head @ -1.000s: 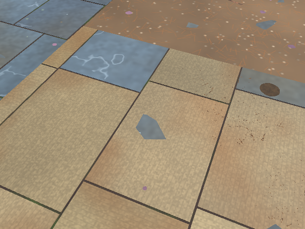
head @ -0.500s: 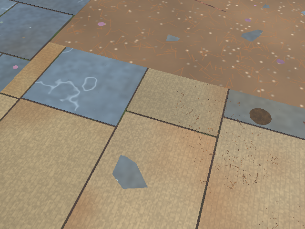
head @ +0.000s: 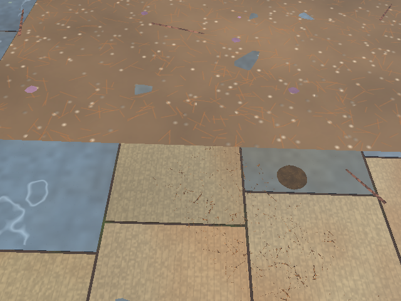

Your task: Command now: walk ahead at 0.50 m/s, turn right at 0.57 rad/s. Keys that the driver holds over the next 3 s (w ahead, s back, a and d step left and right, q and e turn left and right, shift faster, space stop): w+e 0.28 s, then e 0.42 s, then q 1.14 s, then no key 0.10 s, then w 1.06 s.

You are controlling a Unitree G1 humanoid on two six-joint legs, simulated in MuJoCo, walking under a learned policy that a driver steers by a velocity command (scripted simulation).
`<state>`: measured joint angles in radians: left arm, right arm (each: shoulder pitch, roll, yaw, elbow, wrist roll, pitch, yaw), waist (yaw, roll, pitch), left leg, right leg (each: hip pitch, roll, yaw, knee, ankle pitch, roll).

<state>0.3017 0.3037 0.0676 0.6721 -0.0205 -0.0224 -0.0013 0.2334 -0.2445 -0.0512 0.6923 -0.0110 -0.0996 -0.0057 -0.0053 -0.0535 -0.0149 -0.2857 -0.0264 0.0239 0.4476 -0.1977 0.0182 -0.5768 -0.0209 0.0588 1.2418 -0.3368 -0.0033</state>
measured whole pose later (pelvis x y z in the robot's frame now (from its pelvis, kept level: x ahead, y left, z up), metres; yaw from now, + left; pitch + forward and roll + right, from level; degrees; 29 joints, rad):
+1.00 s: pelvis +0.34 -0.08 -0.01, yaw -25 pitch +1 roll -1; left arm 0.19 0.24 0.04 0.68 0.02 0.03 0.03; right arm 0.15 -0.23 -0.02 0.70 0.00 -0.02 0.01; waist 0.00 -0.02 0.01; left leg -0.38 -0.06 -0.08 0.57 -0.21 0.02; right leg -0.25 0.05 0.08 0.57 -0.34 0.00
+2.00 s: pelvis +0.35 -0.06 +0.00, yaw +8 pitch +2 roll -1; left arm 0.17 0.26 0.06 0.71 0.03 -0.02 0.00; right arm 0.16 -0.31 -0.07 0.61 0.01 0.05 -0.03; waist 0.00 0.05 0.01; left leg -0.40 -0.12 -0.20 0.66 -0.36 0.02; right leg -0.28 0.04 0.05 0.52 -0.26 -0.01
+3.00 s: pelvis +0.72 +0.01 +0.00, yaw +10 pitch +1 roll -1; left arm 0.21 0.27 0.04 0.74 0.01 -0.08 -0.03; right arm 0.29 -0.30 -0.04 0.78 0.02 -0.07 0.00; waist 0.00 0.03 0.05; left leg -0.46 0.06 -0.05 1.17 -0.34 0.02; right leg -0.30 0.07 -0.06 0.42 -0.14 -0.08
